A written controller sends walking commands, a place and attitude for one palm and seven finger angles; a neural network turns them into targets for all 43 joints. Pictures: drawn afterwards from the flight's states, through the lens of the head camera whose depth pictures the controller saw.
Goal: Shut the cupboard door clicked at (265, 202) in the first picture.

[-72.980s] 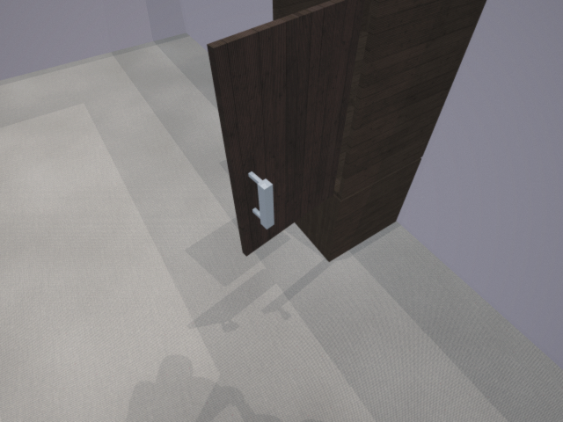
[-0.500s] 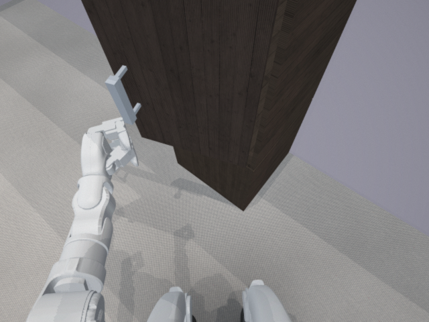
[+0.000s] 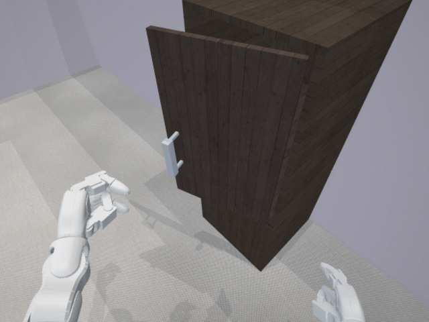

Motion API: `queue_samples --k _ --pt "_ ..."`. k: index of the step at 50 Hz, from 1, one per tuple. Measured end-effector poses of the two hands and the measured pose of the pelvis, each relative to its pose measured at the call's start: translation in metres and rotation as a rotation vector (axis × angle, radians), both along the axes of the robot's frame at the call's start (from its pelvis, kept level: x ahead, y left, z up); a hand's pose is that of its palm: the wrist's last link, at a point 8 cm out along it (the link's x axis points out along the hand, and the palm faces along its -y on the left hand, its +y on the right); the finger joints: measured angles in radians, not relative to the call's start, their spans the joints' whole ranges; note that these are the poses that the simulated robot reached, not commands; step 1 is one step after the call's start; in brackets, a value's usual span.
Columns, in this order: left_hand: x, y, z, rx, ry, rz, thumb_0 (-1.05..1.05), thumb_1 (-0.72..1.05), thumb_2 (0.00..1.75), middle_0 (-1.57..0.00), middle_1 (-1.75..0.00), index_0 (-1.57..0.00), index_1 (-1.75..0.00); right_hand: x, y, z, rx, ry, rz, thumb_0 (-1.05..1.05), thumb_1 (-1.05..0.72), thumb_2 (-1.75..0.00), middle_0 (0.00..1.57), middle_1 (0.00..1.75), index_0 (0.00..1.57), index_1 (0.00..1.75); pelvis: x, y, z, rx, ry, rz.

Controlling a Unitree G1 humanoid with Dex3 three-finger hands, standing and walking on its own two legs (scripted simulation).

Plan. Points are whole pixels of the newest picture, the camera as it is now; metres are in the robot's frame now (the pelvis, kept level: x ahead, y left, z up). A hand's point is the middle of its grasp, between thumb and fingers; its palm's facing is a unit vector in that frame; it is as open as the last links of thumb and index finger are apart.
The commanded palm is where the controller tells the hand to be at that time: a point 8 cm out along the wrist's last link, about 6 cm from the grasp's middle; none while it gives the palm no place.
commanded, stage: draw the hand back to the body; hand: left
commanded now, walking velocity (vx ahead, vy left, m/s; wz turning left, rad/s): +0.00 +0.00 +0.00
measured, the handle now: (174, 154) +0.60 +0.18 -0.10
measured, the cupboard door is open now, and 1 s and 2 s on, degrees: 19 19 19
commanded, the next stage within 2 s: step back with the hand held close in 0.78 s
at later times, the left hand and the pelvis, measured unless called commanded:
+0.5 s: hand (11, 224) +0.19 +0.27 +0.20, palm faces +0.51 -0.74 -0.44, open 6.8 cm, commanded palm +0.15 +0.30 +0.19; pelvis +0.01 +0.00 +0.02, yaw +0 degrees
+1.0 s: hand (27, 224) +0.20 +0.26 +0.18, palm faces +0.48 -0.76 -0.44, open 7.4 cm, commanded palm +0.14 +0.29 +0.19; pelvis +0.00 -0.01 +0.02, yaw +0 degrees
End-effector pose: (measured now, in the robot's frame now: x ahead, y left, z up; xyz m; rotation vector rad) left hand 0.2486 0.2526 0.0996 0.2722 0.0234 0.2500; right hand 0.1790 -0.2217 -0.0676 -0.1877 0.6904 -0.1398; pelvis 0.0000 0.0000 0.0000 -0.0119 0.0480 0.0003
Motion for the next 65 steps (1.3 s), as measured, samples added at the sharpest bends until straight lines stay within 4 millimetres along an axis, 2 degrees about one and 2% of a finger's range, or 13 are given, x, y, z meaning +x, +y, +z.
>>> queue_samples --k 5,9,13,16,21,24,26,29,34,41,48,56,65 --pt "-0.021 0.009 0.025 0.029 -0.028 0.046 0.02 0.89 0.9 -0.85 -1.01 -0.85 -1.01 0.014 0.017 0.007 0.038 -0.036 0.054 0.01 -0.9 -0.9 0.2 0.3 0.2 0.3 0.007 0.001 0.008 0.003 -0.04 0.001" --pt "-0.039 0.018 0.037 0.055 -0.033 0.082 0.01 0.89 0.9 -0.74 -0.89 -0.74 -0.89 0.017 0.022 0.009 0.046 -0.037 0.078 0.01 -0.9 -0.9 0.2 0.3 0.21 0.3 0.011 0.0 0.013 0.005 -0.061 -0.001" --pt "-0.058 0.031 0.052 0.103 -0.052 0.137 0.01 0.89 0.9 -0.63 -0.77 -0.63 -0.77 0.015 0.019 0.009 0.035 -0.026 0.091 0.01 -0.9 -0.9 0.2 0.3 0.21 0.3 0.012 -0.002 0.015 0.004 -0.074 0.001" --pt "-0.072 0.039 0.071 0.156 -0.092 0.175 0.02 0.89 0.9 -0.55 -0.68 -0.55 -0.68 0.013 0.014 0.008 0.027 -0.026 0.095 0.01 -0.9 -0.9 0.2 0.3 0.21 0.3 0.013 -0.002 0.016 0.003 -0.081 0.003" --pt "-0.095 0.043 0.106 0.254 -0.175 0.207 0.02 0.89 0.9 -0.41 -0.53 -0.41 -0.53 0.011 0.007 0.005 0.026 -0.036 0.09 0.01 -0.9 -0.9 0.2 0.3 0.2 0.3 0.013 -0.003 0.017 0.004 -0.09 0.003" --pt "-0.105 0.045 0.117 0.293 -0.204 0.222 0.01 0.89 0.9 -0.34 -0.45 -0.34 -0.45 0.009 0.003 0.004 0.03 -0.039 0.082 0.01 -0.9 -0.9 0.2 0.3 0.2 0.3 0.011 -0.004 0.018 0.006 -0.095 0.002" --pt "-0.108 0.046 0.115 0.288 -0.199 0.236 0.01 0.89 0.9 -0.3 -0.41 -0.3 -0.41 0.006 0.001 0.003 0.031 -0.034 0.079 0.01 -0.9 -0.9 0.2 0.3 0.2 0.3 0.008 -0.005 0.018 0.008 -0.099 0.003" --pt "-0.107 0.046 0.1 0.246 -0.16 0.251 0.01 0.89 0.9 -0.26 -0.36 -0.26 -0.36 0.0 -0.003 0.001 0.027 -0.02 0.075 0.01 -0.9 -0.9 0.2 0.3 0.2 0.3 0.003 -0.007 0.018 0.01 -0.103 0.004" --pt "-0.104 0.037 0.081 0.191 -0.113 0.231 0.01 0.89 0.9 -0.23 -0.33 -0.23 -0.32 -0.01 -0.01 0.001 0.008 -0.008 0.061 0.01 -0.9 -0.9 0.2 0.3 0.2 0.3 0.0 -0.011 0.018 0.012 -0.104 -0.001" --pt "-0.104 0.027 0.099 0.231 -0.198 0.181 0.02 0.88 0.9 -0.22 -0.31 -0.21 -0.31 -0.013 -0.016 0.007 -0.002 -0.044 0.041 0.01 -0.9 -0.9 0.2 0.3 0.2 0.3 0.001 -0.014 0.018 0.008 -0.118 -0.005" --pt "-0.099 0.038 0.103 0.262 -0.201 0.2 0.01 0.88 0.9 -0.21 -0.31 -0.21 -0.3 -0.012 -0.015 0.007 0.016 -0.047 0.037 0.01 -0.9 -0.9 0.2 0.3 0.2 0.3 -0.002 -0.014 0.019 0.002 -0.106 -0.006" --pt "-0.093 0.042 0.089 0.284 -0.134 0.125 0.01 0.89 0.9 -0.21 -0.3 -0.21 -0.3 -0.024 -0.021 -0.001 -0.023 0.045 -0.014 0.01 -0.9 -0.9 0.2 0.3 0.2 0.3 -0.007 0.002 0.016 -0.002 -0.039 -0.007" --pt "-0.108 0.065 0.108 0.369 -0.195 0.096 0.01 0.88 0.9 -0.21 -0.31 -0.21 -0.3 -0.044 -0.009 0.004 -0.046 0.054 -0.062 0.01 -0.9 -0.9 0.2 0.3 0.2 0.3 -0.025 0.017 0.012 0.005 -0.037 -0.024"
